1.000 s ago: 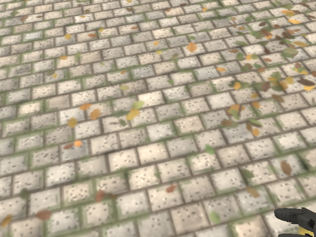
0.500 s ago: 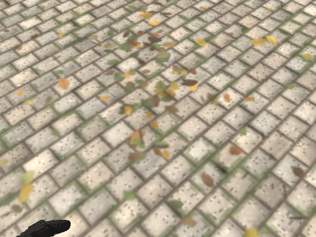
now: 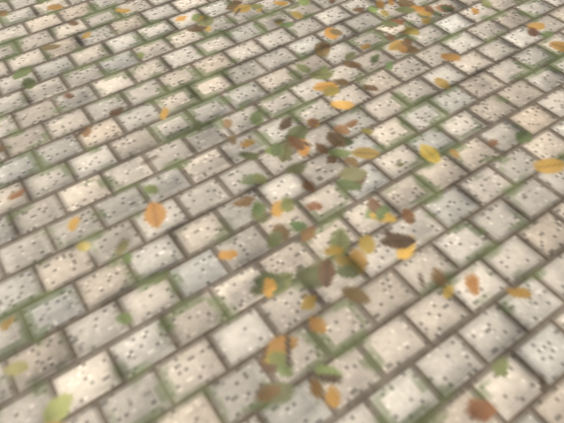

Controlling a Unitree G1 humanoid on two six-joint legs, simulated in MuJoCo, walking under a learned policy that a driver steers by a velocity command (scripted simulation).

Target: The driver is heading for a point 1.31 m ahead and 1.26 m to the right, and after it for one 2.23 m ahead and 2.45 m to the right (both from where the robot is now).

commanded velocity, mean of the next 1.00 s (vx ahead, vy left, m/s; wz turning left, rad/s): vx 0.09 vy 0.00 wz -0.43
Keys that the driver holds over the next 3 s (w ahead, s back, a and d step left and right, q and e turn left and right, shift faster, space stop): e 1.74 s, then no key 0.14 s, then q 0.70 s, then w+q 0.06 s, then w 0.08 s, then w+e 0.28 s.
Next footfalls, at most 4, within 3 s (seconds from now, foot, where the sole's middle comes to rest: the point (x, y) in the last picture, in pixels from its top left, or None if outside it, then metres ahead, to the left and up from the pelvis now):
0.08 left None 0.26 0.12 -0.77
0.52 right None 0.21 -0.13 -0.77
1.02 left None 0.30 0.07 -0.77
1.44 right None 0.13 -0.15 -0.77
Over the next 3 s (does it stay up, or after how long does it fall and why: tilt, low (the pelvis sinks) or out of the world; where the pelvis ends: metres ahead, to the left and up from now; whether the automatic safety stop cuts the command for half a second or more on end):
stays up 0.31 -0.09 0.01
